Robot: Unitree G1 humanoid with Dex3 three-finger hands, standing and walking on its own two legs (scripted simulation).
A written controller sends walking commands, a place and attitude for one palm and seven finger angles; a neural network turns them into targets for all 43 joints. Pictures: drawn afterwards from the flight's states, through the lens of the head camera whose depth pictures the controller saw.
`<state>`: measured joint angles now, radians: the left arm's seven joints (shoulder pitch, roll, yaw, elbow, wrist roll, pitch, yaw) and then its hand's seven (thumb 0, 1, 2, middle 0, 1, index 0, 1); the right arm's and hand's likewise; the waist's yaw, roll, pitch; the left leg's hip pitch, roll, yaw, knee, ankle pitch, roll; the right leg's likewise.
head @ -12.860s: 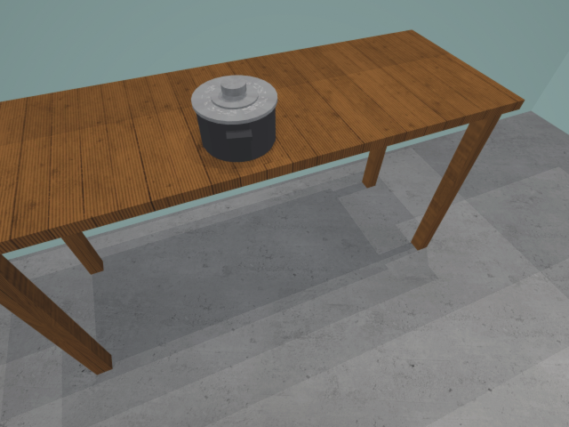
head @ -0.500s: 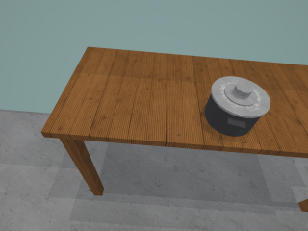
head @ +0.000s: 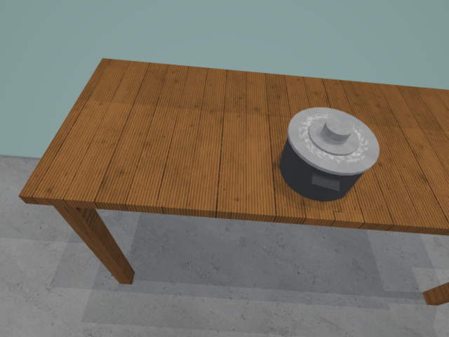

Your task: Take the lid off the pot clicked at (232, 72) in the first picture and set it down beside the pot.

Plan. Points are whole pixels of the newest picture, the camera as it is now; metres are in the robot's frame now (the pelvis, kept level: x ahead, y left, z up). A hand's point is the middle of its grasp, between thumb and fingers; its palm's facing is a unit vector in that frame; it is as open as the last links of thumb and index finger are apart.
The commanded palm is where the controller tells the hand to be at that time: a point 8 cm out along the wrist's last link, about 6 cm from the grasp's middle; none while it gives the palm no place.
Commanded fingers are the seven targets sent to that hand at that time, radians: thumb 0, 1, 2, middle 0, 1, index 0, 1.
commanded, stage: shuffle to correct the standing spot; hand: left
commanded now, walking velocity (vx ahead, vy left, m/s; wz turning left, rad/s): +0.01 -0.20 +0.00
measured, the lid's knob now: (337, 128) +0.48 -0.20 +0.11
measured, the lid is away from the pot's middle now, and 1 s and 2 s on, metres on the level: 0.00 0.00 0.00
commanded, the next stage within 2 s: come to a stop and stand still in 1.96 s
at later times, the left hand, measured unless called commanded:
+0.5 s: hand out of the picture +0.07 +0.17 -0.18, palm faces -0.02 -0.99 -0.16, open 7.3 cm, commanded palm none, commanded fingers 0.00 0.90 0.90 -0.20 -0.30 -0.20 -0.30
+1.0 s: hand out of the picture +0.00 +0.05 -0.18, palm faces +0.04 -0.98 -0.17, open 7.3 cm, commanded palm none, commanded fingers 0.00 0.90 0.90 -0.20 -0.30 -0.20 -0.30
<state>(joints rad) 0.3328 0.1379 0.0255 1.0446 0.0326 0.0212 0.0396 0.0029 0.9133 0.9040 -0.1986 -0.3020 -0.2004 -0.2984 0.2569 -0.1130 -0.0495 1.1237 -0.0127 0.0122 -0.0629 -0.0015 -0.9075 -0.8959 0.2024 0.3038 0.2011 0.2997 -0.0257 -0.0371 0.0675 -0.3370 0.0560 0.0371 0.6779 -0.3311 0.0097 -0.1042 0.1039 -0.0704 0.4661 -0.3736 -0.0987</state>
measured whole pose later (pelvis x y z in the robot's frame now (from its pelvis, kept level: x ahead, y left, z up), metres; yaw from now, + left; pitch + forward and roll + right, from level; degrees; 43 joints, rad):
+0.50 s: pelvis +0.00 -0.02 +0.02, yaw -1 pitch +1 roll -4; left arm 0.18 0.26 0.06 0.92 0.04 0.06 0.01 0.00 0.92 0.90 -0.20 -0.30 -0.20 -0.30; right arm 0.22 -0.12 -0.03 1.03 -0.04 0.00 -0.03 0.01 -0.93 -0.90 0.21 0.30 0.21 0.30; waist 0.00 -0.07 0.11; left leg -0.27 0.11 0.09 0.50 -0.26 0.02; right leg -0.50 -0.06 0.05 1.15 -0.38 0.06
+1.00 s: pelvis -0.02 -0.13 +0.00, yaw +1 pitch +0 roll +0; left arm 0.25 0.19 0.03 1.00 0.02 0.05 0.02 0.01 0.93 0.90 -0.20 -0.30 -0.20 -0.30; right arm 0.21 -0.13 -0.04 1.08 -0.03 0.03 -0.04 0.00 -0.92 -0.90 0.20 0.30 0.20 0.30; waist 0.00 -0.06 0.10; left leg -0.28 0.09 0.07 0.57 -0.29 -0.04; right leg -0.25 -0.04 -0.06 0.65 -0.41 0.01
